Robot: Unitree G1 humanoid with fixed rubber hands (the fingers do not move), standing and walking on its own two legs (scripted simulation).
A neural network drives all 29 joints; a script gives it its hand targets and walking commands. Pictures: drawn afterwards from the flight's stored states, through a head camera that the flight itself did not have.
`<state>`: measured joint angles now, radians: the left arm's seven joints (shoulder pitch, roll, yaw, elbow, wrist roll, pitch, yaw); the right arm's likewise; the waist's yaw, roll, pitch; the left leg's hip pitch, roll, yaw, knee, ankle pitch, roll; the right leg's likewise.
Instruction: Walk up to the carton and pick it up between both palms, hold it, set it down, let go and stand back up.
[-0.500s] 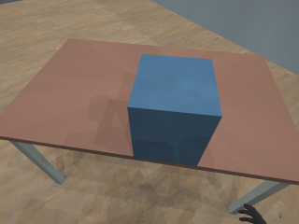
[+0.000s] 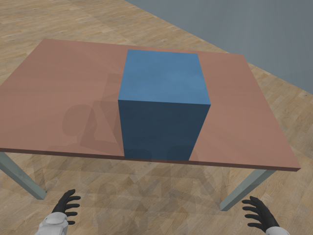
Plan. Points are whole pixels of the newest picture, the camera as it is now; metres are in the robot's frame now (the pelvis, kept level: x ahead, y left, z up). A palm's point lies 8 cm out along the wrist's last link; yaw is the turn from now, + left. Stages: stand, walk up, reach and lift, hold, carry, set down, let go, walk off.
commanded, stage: reach and lift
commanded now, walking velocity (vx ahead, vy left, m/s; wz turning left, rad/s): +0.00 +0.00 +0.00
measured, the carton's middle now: (159, 107) +0.49 +0.00 +0.03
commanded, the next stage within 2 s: none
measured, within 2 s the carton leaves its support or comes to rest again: neither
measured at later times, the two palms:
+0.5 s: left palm (57, 205) +0.20 +0.26 -0.04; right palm (244, 207) +0.20 -0.23 -0.05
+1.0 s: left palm (69, 197) +0.21 +0.23 -0.03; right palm (241, 190) +0.24 -0.23 -0.03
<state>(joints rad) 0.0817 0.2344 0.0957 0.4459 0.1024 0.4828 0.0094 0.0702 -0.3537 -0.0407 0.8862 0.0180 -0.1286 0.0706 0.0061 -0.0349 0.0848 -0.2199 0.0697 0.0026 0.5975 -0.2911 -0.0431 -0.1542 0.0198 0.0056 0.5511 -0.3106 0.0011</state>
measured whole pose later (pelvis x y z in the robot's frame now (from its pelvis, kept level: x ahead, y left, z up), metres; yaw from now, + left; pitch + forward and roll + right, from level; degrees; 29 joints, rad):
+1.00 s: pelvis +0.04 +0.00 +0.02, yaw -1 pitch -2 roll +0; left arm 0.24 0.18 0.01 0.40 -0.06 -0.09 0.05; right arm 0.16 -0.24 0.01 0.64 0.16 -0.33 0.04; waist 0.05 -0.01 0.03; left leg -0.08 0.05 0.04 0.31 -0.20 -0.04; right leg -0.04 -0.01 0.03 0.31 -0.24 0.01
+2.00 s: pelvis +0.02 -0.01 +0.02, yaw -2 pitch +1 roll +0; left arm -0.28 0.21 0.08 0.47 -0.16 0.13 0.02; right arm -0.33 -0.32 0.11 0.63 0.34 -0.09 -0.05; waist 0.04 -0.02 -0.01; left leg -0.17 0.06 0.04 0.32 -0.17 -0.05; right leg -0.14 0.01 0.03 0.34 -0.22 0.00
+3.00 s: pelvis +0.02 -0.01 +0.01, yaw +0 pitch +13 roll -1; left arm -1.06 0.34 0.02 0.99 -0.25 0.32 0.08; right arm -1.10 -0.41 0.10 1.10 0.44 0.20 -0.04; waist 0.03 0.01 -0.18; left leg -0.45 0.07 0.01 0.38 -0.15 -0.05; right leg -0.39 0.02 0.01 0.34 -0.17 0.00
